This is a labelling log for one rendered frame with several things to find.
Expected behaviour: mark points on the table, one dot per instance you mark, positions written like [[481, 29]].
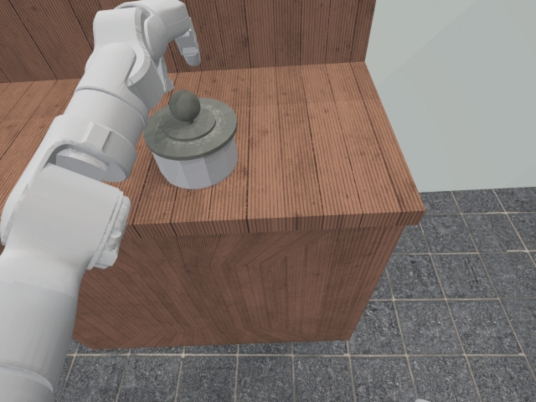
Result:
[[291, 245]]

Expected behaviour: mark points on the pot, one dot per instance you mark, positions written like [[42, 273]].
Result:
[[202, 172]]

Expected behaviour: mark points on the left robot hand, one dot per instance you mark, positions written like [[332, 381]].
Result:
[[180, 28]]

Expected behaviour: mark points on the left robot forearm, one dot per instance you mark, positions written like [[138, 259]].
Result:
[[99, 130]]

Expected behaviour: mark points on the robot left upper arm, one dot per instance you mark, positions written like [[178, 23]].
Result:
[[67, 224]]

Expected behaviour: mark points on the knob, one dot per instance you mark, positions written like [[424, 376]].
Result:
[[184, 105]]

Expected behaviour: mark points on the lid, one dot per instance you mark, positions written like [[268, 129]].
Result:
[[170, 138]]

